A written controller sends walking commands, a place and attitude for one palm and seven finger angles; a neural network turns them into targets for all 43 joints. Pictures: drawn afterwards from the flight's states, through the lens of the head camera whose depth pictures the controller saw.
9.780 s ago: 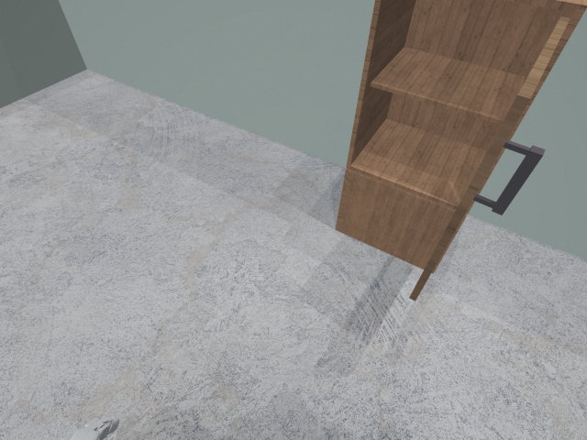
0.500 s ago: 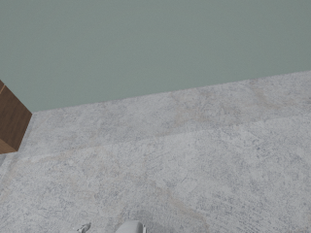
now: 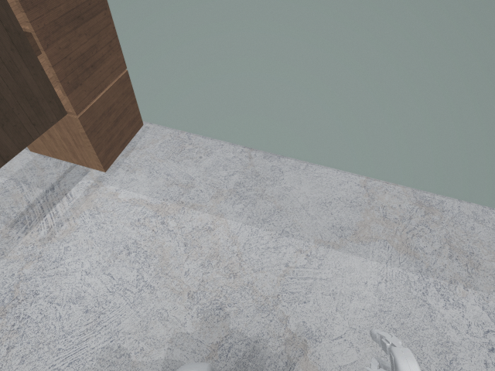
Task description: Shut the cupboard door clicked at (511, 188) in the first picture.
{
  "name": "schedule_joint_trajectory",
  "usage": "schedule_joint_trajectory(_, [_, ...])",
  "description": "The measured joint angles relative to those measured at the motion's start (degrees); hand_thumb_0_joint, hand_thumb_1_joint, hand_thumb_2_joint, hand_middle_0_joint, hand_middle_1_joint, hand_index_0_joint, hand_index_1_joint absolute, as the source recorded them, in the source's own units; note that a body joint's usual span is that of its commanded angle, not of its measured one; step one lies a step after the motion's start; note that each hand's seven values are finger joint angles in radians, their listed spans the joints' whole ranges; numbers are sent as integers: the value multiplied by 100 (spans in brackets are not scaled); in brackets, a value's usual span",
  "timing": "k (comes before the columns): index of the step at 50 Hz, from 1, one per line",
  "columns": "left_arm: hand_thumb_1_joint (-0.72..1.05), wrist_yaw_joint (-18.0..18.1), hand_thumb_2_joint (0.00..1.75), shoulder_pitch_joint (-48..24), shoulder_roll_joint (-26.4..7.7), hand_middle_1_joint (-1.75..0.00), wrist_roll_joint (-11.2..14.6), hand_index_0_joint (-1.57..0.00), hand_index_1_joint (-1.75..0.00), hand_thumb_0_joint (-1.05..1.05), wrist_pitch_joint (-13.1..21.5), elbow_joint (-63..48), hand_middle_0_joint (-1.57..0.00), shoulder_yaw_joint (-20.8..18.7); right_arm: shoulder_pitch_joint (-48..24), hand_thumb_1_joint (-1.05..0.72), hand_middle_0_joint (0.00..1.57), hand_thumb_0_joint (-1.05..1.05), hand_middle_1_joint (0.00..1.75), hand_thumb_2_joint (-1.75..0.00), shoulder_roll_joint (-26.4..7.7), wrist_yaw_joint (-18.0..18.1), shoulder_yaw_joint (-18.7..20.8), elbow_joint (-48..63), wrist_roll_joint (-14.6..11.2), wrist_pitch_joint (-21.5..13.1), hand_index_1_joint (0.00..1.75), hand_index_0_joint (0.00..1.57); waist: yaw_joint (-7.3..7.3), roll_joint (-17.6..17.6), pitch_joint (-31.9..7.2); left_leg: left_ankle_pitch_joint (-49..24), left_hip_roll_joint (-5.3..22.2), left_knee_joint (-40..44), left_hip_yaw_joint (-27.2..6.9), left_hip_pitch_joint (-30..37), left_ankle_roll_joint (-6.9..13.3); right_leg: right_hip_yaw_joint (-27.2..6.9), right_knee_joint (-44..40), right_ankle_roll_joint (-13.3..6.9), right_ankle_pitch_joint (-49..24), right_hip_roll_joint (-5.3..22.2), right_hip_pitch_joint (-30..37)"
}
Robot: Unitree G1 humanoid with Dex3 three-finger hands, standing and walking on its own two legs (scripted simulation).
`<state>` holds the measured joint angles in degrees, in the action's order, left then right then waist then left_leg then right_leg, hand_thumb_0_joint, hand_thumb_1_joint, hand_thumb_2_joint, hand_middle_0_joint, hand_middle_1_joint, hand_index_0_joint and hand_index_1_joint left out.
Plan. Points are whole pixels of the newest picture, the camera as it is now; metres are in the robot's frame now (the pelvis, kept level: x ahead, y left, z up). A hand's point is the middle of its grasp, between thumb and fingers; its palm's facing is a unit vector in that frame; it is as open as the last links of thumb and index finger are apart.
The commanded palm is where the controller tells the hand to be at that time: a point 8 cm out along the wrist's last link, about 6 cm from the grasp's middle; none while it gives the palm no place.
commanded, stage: walk to a spot facing it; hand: left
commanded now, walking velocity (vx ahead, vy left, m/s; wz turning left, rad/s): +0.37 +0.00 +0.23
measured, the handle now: out of the picture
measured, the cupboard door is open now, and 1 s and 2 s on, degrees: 85 85 85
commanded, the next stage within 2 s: turn to face it in 1.22 s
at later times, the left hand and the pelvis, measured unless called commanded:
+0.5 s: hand (193, 252) +0.35 +0.16 -0.14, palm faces +0.06 -0.98 -0.21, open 7.4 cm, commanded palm none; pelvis +0.22 -0.03 +0.00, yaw +8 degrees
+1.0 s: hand (183, 300) +0.26 +0.16 -0.17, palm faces +0.41 -0.90 -0.13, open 7.4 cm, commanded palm none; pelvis +0.41 +0.05 +0.00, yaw +17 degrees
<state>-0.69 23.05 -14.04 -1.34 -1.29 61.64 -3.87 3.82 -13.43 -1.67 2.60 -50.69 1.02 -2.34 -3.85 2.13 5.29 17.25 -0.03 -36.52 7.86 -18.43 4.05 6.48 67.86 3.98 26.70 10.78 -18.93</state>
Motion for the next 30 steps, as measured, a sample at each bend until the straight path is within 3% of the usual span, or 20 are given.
schedule_joint_trajectory(5, [92,-30,90,-643,91,-30,-65,-20,-30,1,133,-367,-19,19,532,-90,20,0,30,-90,224,99,-81,-332,-23,-45,30,20,114,-24,-125,-238,-214,1000,-221,769,42,-256,-1,36,-1029,-65,-1070])
schedule_joint_trajectory(10, [91,-49,90,-1134,238,-30,-64,-20,-30,1,171,-602,-19,76,1164,-93,20,0,30,-90,317,165,-22,-689,-58,-101,30,20,308,-16,-266,-309,-375,1730,-399,1409,70,-362,-636,101,-1609,-121,-1547])
schedule_joint_trajectory(15, [91,-62,90,-1534,303,-30,-40,-20,-30,1,146,-649,-19,114,1756,-92,20,0,30,-90,387,213,-22,-1010,-32,-124,30,20,563,-15,-289,-119,-424,2058,-526,1909,0,-292,-1612,49,-1782,-244,-1516])
schedule_joint_trajectory(20, [91,-79,90,-1870,371,-30,-6,-20,-30,1,196,-701,-19,151,2250,-91,20,0,30,-90,407,252,-27,-1304,20,-104,30,20,836,-162,-193,388,-317,1899,-644,2255,-165,-152,-2881,-208,-1553,-509,-1021])
schedule_joint_trajectory(22, [91,-90,90,-1927,384,-30,-10,-20,-30,1,326,-767,-19,178,2452,-91,20,0,30,-90,424,245,-33,-1440,4,-78,30,20,864,-233,-164,798,-221,1352,-712,2215,-247,-63,-3468,-335,-1692,-664,-576])
schedule_joint_trajectory(23, [91,-76,90,-1957,397,-30,-33,-20,-30,1,432,-783,-19,174,2495,-91,20,0,30,-90,442,227,-30,-1521,-20,-47,30,20,838,-261,-123,1003,-166,646,-725,1978,-256,-10,-3460,-439,-1908,-697,-493])
schedule_joint_trajectory(25, [91,-50,90,-1941,447,-30,-13,-20,-30,1,568,-780,-19,183,2427,-90,20,0,30,-90,449,201,-21,-1601,-49,44,30,20,824,-343,-14,1137,-113,-1406,-858,1176,-223,150,-3147,-629,-1575,-729,-371])
schedule_joint_trajectory(27, [91,-25,90,-1776,493,-30,11,-20,-30,1,586,-712,-20,189,2308,-90,20,1,30,-90,432,175,25,-1602,-48,90,30,20,750,-376,-19,817,-20,-2823,-807,418,-185,251,-3262,-699,-1325,-757,-57])
schedule_joint_trajectory(30, [91,49,90,-1385,562,-30,16,-20,-30,1,543,-493,-20,176,2005,-90,20,1,30,-90,360,155,88,-1450,-2,158,30,20,689,-415,-137,124,254,-3406,-713,-520,-243,375,-3754,-664,-1338,-804,435])
